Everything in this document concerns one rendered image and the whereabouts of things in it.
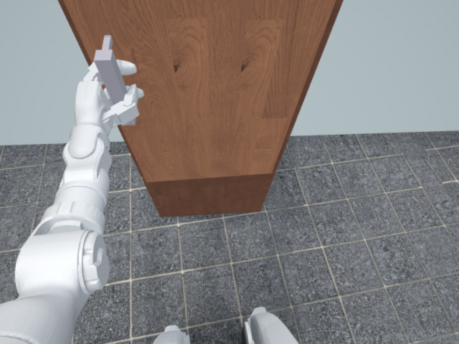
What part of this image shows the right robot thigh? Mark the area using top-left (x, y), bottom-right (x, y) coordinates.
top-left (244, 312), bottom-right (299, 344)

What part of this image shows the robot left upper arm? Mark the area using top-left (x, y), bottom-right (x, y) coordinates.
top-left (0, 229), bottom-right (110, 344)

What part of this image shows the handle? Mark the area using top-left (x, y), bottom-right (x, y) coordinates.
top-left (94, 35), bottom-right (136, 125)

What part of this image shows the left robot hand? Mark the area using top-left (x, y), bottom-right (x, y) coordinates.
top-left (75, 59), bottom-right (144, 136)

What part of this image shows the cupboard door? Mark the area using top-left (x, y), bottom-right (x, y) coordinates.
top-left (63, 0), bottom-right (336, 182)

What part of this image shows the robot left forearm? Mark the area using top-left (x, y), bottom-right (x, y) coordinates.
top-left (14, 124), bottom-right (112, 293)

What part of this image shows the right robot shin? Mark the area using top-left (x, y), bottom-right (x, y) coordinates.
top-left (250, 307), bottom-right (267, 318)

